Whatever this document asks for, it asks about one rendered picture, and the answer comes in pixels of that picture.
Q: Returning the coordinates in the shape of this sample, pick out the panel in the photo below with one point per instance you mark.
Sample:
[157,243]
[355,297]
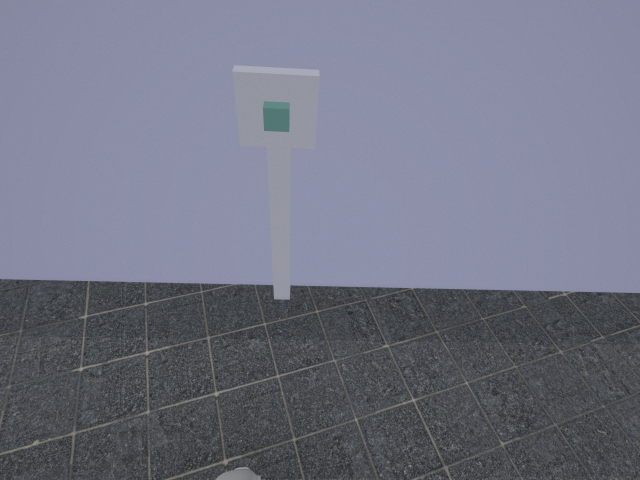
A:
[300,87]

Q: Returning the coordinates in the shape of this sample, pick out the button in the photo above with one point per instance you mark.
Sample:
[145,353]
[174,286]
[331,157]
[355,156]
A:
[276,116]

